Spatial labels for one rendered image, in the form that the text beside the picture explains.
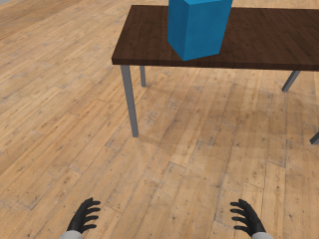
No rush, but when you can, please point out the robot left hand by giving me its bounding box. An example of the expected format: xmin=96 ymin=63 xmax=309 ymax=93
xmin=67 ymin=197 xmax=101 ymax=234

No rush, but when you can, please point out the robot right hand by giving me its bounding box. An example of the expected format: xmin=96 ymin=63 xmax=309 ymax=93
xmin=229 ymin=198 xmax=266 ymax=237

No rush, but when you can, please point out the table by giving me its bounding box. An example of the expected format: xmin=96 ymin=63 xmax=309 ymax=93
xmin=111 ymin=5 xmax=319 ymax=145

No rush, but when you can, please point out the carton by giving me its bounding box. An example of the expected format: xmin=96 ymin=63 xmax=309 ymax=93
xmin=167 ymin=0 xmax=233 ymax=61

